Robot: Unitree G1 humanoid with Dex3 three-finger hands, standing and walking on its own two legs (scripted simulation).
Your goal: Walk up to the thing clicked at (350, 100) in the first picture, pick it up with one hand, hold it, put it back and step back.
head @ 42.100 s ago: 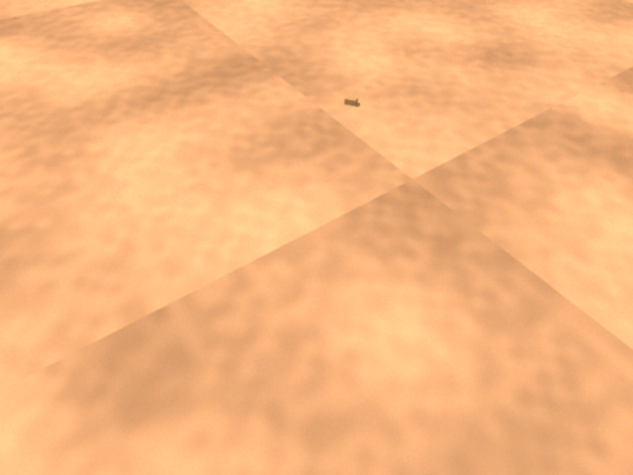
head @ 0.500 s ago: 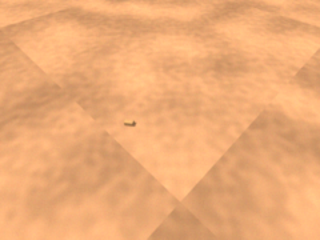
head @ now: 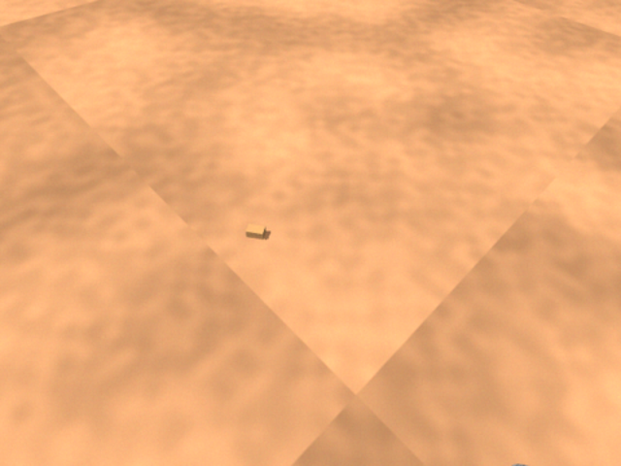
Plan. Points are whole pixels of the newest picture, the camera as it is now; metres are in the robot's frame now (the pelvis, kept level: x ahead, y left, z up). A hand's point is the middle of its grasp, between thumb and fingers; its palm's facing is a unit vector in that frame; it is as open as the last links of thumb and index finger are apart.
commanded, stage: step back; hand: left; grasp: from above
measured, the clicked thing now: (255, 231) +1.05 +0.23 -0.75
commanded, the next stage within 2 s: stand in 0.18 s
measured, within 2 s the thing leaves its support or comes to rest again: neither
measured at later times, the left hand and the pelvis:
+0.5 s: hand out of the picture +0.11 +0.25 -0.14, palm faces -0.04 -0.94 -0.34, open 7.3 cm; pelvis +0.00 +0.00 +0.02, yaw -1 degrees
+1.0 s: hand out of the picture +0.05 +0.25 -0.14, palm faces -0.05 -0.94 -0.35, open 7.3 cm; pelvis -0.02 -0.01 +0.02, yaw +0 degrees
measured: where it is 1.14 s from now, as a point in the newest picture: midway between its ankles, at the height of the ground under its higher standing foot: outside the picture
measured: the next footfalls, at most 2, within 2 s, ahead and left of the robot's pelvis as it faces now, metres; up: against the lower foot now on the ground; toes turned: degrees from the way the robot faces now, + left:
none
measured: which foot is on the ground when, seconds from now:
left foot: down 0.00-1.00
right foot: down 0.00-1.00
